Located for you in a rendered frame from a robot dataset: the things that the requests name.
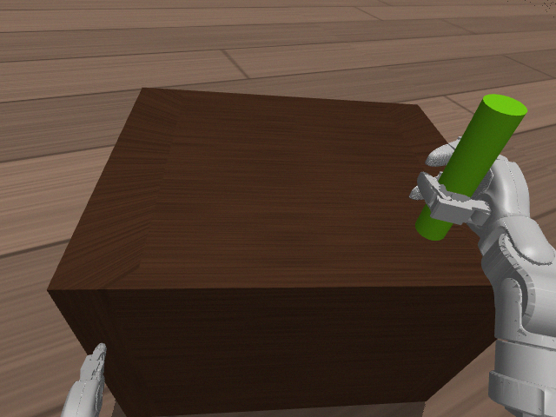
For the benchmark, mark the right robot hand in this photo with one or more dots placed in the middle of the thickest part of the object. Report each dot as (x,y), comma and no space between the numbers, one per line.
(502,192)

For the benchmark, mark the left robot hand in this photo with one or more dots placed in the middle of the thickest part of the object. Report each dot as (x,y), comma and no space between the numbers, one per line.
(85,398)

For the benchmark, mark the right robot arm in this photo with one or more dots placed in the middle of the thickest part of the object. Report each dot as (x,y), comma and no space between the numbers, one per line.
(521,265)

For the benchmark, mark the can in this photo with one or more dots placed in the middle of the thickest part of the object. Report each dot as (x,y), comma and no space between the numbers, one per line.
(492,125)

